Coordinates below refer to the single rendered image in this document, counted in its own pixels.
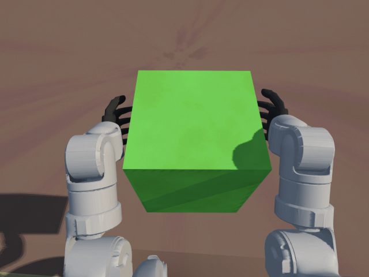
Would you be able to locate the left robot forearm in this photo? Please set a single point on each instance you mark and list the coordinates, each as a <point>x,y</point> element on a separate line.
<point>90,164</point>

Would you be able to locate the robot left hand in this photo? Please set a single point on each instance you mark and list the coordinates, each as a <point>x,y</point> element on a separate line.
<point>112,115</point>

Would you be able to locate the carton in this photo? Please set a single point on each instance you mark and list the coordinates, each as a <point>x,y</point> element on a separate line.
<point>195,141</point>

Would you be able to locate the robot right upper arm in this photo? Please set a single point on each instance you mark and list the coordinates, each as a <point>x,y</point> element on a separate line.
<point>295,253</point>

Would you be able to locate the robot left thigh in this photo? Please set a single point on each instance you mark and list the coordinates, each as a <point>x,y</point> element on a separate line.
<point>151,268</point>

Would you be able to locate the right robot forearm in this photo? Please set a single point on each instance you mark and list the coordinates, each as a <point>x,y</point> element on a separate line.
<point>306,165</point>

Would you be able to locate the robot left upper arm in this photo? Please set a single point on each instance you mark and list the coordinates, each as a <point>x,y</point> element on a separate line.
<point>108,256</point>

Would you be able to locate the robot left shin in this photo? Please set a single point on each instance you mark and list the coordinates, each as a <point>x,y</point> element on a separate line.
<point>152,257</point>

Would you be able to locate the robot right hand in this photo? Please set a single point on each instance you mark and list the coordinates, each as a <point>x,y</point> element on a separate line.
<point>275,109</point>

